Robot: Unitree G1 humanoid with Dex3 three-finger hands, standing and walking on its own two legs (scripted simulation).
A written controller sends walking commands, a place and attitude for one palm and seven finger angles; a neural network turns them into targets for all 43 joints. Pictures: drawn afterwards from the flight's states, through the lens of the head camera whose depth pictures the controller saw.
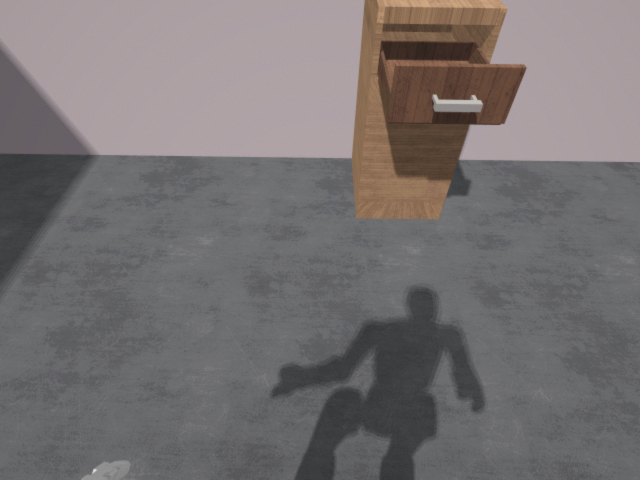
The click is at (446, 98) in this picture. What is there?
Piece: drawer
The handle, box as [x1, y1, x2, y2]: [432, 95, 482, 111]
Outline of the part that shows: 432,96 434,102 433,108 435,111 480,111 482,105 481,101 477,100 474,95 471,95 470,100 438,100 436,95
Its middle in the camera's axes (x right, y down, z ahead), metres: +0.36 -0.36 +1.02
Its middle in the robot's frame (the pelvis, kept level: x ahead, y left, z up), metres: +1.02 -0.30 -0.02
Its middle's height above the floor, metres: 0.74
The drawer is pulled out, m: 0.29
